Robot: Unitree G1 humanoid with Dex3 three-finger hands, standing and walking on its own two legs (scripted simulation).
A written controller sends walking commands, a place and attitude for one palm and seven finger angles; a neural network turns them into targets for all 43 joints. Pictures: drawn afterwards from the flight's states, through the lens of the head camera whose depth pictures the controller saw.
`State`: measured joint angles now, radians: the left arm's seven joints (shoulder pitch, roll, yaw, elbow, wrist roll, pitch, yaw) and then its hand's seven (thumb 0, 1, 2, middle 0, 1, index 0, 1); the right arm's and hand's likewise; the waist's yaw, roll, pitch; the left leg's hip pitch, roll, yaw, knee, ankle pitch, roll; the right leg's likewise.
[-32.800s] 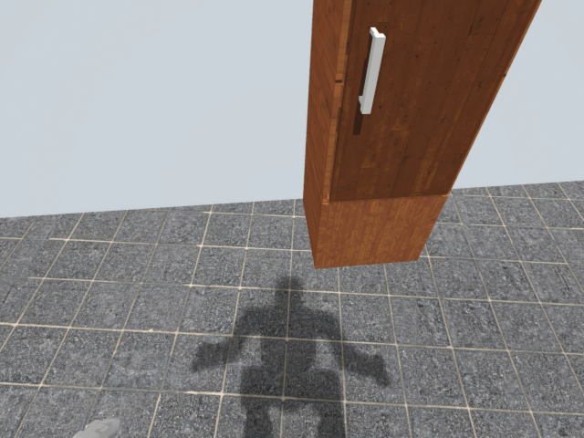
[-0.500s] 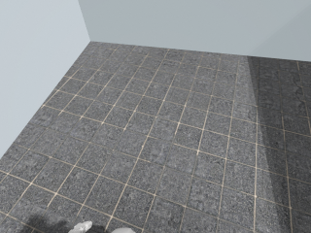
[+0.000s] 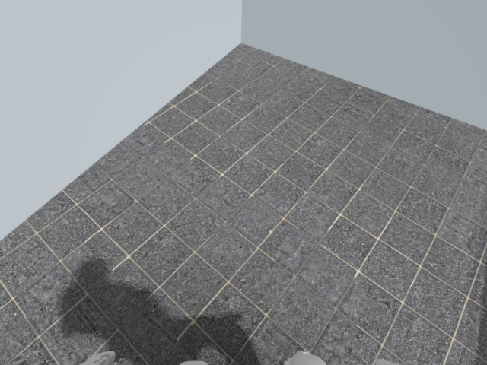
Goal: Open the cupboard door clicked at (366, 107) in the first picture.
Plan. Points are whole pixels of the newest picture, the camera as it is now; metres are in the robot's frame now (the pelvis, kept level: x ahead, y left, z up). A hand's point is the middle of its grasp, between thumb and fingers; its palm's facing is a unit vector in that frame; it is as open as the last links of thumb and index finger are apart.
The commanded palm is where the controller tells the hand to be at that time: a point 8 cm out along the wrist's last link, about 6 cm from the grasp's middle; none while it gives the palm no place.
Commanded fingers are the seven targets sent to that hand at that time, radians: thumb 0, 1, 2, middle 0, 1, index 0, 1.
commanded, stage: turn to face it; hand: left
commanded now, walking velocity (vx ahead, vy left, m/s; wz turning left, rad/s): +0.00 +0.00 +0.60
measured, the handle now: out of the picture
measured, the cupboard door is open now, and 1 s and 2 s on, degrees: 39 39 39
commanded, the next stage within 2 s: none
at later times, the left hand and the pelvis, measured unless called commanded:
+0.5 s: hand out of the picture +0.01 +0.19 -0.19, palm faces +0.34 -0.92 -0.21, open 7.3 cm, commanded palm none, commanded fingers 0.00 0.90 0.90 -0.20 -0.30 -0.20 -0.30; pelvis +0.03 -0.02 -0.01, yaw +19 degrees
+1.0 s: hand out of the picture +0.03 +0.15 -0.14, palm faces +0.56 -0.78 -0.27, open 7.4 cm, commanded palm none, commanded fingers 0.00 0.90 0.90 -0.20 -0.30 -0.20 -0.30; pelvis +0.07 -0.06 +0.01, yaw +36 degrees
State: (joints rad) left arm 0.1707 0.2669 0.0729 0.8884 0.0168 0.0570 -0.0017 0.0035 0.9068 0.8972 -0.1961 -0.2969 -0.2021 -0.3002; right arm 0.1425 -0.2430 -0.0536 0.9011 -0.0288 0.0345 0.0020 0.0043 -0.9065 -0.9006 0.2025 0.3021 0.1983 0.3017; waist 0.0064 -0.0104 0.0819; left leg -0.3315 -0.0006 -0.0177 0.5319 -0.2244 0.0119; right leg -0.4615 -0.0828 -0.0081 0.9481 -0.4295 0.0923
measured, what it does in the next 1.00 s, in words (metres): steps on the spot, turning left: right foot, then left foot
